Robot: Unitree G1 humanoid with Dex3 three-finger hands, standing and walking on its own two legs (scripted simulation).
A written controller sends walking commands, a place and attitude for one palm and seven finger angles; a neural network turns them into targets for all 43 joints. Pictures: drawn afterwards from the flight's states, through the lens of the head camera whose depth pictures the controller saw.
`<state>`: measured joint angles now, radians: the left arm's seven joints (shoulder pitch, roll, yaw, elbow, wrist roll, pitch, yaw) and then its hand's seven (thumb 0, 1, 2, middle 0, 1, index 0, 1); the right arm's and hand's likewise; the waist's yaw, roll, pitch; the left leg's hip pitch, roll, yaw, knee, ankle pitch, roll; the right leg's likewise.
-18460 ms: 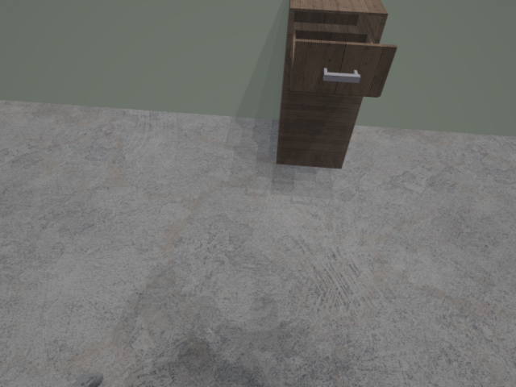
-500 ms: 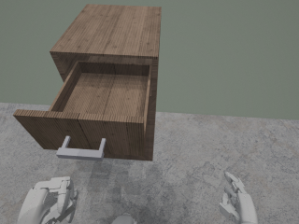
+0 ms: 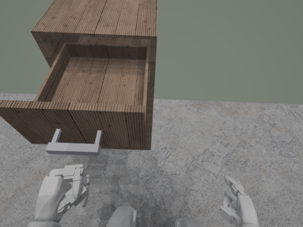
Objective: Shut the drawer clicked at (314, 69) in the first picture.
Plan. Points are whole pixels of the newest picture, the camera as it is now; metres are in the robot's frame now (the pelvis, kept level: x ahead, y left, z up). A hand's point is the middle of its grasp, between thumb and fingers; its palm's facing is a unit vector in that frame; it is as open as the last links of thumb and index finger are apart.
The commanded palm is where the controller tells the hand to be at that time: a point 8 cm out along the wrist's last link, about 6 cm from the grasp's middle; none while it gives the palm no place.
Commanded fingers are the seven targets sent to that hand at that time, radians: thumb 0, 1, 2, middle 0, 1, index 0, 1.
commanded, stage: bring the fist close to the handle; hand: left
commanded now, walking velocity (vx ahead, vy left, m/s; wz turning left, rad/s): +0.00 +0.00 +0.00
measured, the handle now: (76, 141) +0.31 +0.21 +0.05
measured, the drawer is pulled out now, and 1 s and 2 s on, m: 0.28 0.28 0.17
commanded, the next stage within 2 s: push the drawer shut in 0.48 s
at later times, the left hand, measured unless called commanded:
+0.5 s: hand (84, 190) +0.20 +0.16 +0.04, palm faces +0.03 -1.00 -0.05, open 3.2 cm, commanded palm +0.17 +0.22 +0.05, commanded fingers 0.00 0.90 0.90 -1.40 -1.60 -1.40 -1.60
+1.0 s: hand (92, 173) +0.24 +0.15 +0.05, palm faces +0.00 -1.00 -0.07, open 3.1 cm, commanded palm +0.22 +0.21 +0.05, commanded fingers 0.00 0.90 0.90 -1.40 -1.60 -1.40 -1.60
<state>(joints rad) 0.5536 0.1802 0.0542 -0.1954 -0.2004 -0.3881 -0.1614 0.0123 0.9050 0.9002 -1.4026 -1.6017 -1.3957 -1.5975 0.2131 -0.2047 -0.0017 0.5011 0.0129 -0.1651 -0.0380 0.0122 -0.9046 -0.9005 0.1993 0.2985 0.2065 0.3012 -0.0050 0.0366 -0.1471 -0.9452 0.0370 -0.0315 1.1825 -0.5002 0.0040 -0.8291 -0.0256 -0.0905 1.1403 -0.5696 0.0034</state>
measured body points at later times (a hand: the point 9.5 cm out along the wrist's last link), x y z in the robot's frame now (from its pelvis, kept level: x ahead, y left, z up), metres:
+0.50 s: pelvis +0.00 -0.01 -0.01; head +0.07 +0.00 +0.44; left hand +0.19 +0.22 +0.05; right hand +0.20 -0.24 -0.08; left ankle +0.04 +0.11 -0.65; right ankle -0.01 -0.13 -0.65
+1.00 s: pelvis +0.00 -0.01 -0.01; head +0.07 -0.01 +0.44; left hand +0.23 +0.21 +0.06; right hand +0.18 -0.25 -0.09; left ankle +0.04 +0.11 -0.65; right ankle -0.01 -0.13 -0.65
